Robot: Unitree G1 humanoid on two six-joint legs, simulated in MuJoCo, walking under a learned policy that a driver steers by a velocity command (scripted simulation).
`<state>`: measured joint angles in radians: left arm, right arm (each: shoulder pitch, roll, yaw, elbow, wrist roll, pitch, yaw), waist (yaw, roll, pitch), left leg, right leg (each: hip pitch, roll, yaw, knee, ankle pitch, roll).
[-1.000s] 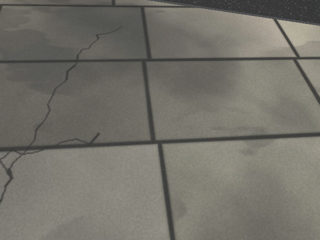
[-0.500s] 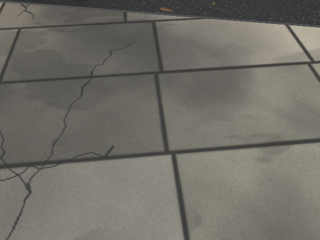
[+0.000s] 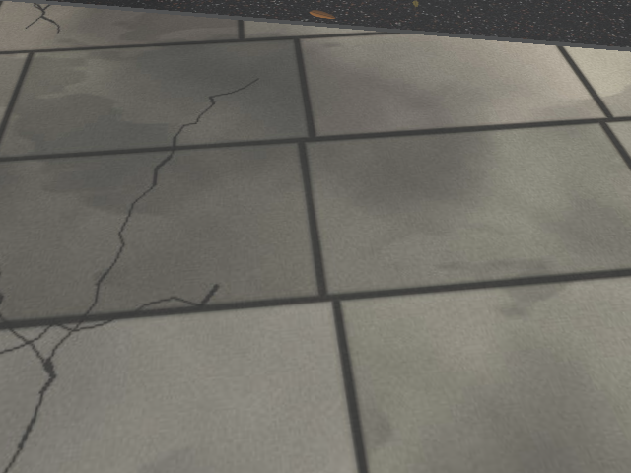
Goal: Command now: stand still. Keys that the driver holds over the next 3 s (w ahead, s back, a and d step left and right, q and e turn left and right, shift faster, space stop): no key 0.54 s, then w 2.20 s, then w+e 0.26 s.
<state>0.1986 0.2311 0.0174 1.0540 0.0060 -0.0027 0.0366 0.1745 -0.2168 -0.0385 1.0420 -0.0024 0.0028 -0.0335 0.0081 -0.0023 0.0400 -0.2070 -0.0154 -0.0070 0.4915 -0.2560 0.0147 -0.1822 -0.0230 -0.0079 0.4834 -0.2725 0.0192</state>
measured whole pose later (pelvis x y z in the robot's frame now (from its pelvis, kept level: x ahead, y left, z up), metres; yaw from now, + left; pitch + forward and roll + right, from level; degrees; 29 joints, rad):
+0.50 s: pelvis +0.00 +0.00 +0.00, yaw +0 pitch -1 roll +0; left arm 0.26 0.20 0.01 1.09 0.00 -0.01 0.04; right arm 0.20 -0.20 -0.02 1.11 0.00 0.00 -0.04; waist 0.00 0.00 0.04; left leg -0.21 -0.01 0.00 0.48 -0.26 0.01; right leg -0.19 -0.02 0.00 0.48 -0.27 0.02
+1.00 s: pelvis +0.11 -0.04 +0.01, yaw -1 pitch +2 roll +1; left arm 0.50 0.18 0.02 1.09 0.00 -0.09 0.00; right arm 0.15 -0.25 -0.06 1.00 0.03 -0.10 0.01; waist 0.05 0.02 -0.02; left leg -0.61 0.06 0.03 1.06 -0.21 0.06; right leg -0.01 0.02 -0.03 0.29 -0.31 -0.05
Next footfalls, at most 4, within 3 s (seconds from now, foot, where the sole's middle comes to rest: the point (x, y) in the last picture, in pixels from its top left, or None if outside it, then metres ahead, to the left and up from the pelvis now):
1.24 left None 0.44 0.09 -0.77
1.76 right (402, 377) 0.74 -0.17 -0.77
2.32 left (305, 268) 1.06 0.07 -0.77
2.90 right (384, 188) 1.37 -0.17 -0.77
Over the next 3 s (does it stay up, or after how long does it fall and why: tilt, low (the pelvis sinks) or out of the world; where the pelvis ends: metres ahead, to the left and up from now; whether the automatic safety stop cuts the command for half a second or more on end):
stays up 1.26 -0.08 -0.01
